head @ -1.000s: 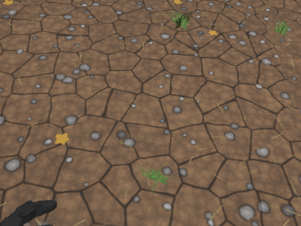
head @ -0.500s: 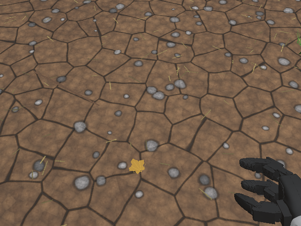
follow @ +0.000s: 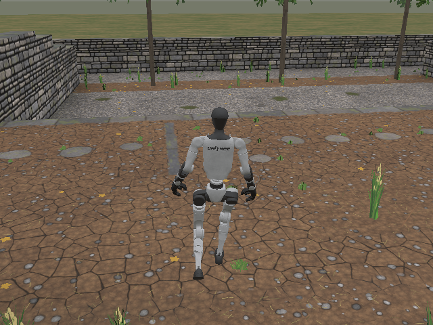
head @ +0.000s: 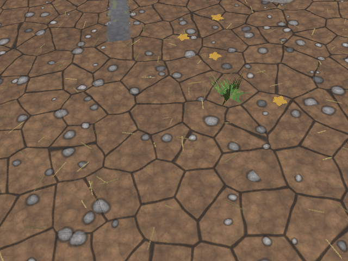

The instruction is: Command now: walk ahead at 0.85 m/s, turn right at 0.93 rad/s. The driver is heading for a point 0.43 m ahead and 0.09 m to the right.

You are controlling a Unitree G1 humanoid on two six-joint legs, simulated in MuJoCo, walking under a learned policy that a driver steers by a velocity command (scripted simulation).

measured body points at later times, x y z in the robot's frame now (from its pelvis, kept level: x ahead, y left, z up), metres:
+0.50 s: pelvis +0.31 +0.04 +0.04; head +0.34 +0.00 +0.48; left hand +0.58 +0.23 -0.05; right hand +0.37 -0.28 -0.06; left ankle +0.47 +0.06 -0.69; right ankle +0.18 -0.03 -0.59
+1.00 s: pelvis +0.36 -0.01 +0.05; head +0.36 -0.02 +0.50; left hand +0.59 +0.14 -0.06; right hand +0.35 -0.29 -0.07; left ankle +0.47 +0.06 -0.69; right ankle +0.30 -0.09 -0.69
